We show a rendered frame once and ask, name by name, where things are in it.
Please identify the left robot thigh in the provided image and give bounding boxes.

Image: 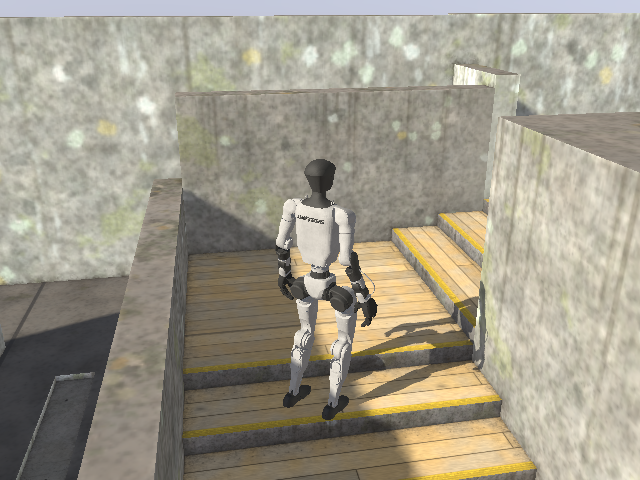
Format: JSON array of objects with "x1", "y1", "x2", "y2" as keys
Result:
[{"x1": 290, "y1": 275, "x2": 318, "y2": 349}]

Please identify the left robot forearm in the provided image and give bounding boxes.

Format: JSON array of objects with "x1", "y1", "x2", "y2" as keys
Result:
[{"x1": 275, "y1": 238, "x2": 291, "y2": 277}]

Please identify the robot left upper arm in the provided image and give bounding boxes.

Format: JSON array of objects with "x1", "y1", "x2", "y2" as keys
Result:
[{"x1": 276, "y1": 198, "x2": 302, "y2": 250}]

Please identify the robot left hand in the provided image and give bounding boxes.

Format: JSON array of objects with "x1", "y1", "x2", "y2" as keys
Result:
[{"x1": 278, "y1": 272, "x2": 296, "y2": 300}]

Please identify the robot right foot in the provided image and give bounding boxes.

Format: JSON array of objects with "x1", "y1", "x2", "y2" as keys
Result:
[{"x1": 322, "y1": 395, "x2": 349, "y2": 420}]

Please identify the right robot forearm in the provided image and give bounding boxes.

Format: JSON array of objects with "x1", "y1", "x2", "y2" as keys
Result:
[{"x1": 345, "y1": 252, "x2": 371, "y2": 303}]

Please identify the robot right hand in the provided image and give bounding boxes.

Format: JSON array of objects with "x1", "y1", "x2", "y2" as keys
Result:
[{"x1": 354, "y1": 298, "x2": 378, "y2": 327}]

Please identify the robot right upper arm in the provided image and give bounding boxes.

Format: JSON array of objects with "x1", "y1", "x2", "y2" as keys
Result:
[{"x1": 334, "y1": 206, "x2": 356, "y2": 266}]

